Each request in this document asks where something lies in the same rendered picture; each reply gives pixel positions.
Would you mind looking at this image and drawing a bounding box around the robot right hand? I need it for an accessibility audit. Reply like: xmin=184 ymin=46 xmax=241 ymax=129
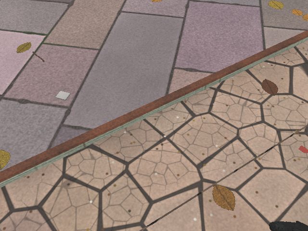
xmin=269 ymin=220 xmax=308 ymax=231

